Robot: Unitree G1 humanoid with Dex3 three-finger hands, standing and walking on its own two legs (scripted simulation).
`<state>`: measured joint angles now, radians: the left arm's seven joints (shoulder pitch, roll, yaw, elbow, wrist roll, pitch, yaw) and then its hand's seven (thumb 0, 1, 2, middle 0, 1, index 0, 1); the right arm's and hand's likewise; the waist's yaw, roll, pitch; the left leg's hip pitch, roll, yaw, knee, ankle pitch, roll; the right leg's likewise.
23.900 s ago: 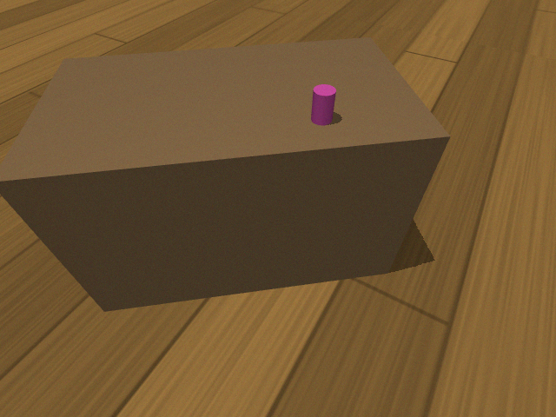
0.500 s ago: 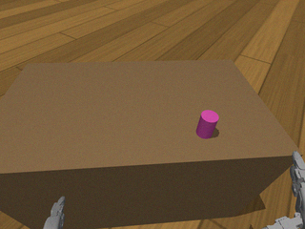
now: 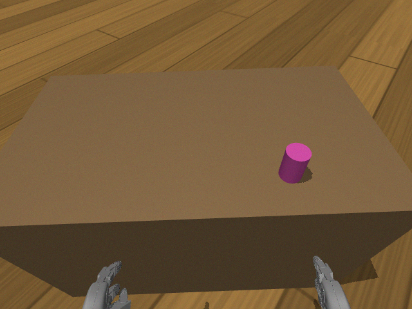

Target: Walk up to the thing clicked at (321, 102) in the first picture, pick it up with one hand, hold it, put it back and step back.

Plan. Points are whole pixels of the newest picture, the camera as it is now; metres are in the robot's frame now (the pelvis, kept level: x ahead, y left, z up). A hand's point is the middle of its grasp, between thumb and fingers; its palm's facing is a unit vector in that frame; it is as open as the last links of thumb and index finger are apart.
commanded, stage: home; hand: right
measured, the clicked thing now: (294, 163) +0.47 -0.21 -0.03
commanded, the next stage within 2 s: none
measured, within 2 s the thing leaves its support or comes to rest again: neither
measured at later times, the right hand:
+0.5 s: hand out of the picture +0.15 -0.23 -0.13, palm faces -0.06 +0.93 -0.36, open 17.4 cm
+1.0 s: hand out of the picture +0.05 -0.26 -0.15, palm faces -0.08 +0.93 -0.36, open 17.3 cm
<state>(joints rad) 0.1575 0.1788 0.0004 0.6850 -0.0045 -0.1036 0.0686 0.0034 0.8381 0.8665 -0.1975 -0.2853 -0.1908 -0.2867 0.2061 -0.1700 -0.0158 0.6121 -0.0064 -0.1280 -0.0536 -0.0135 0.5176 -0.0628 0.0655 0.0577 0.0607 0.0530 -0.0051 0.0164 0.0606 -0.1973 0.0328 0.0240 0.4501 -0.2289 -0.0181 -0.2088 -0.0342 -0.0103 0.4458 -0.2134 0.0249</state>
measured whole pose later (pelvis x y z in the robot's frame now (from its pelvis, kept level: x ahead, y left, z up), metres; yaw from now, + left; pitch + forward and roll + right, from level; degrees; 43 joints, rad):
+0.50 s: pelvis +0.02 +0.00 +0.00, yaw +1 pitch -1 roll +0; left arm 0.18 0.32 0.01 0.87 0.03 0.00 0.00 0.00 0.90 0.90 -0.21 -0.30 -0.20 -0.30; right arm 0.18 -0.32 0.01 0.88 -0.03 -0.05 -0.02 -0.01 0.53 -0.06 0.06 0.06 0.06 0.05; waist 0.01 -0.02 0.01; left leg -0.19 0.04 0.01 0.50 -0.28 -0.02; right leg -0.19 -0.03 -0.03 0.48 -0.27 0.02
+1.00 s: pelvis +0.00 -0.01 +0.01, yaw +1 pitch -4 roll +0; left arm 0.16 0.36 -0.01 1.12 0.02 0.00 -0.01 0.00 0.90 0.90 -0.20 -0.29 -0.20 -0.30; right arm 0.18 -0.36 0.03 1.11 -0.02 -0.01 0.00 -0.01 0.50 -0.07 0.07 0.06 0.06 0.05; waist 0.00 -0.01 0.03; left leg -0.12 0.04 0.00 0.37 -0.19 -0.03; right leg -0.12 -0.03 -0.04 0.36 -0.17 0.02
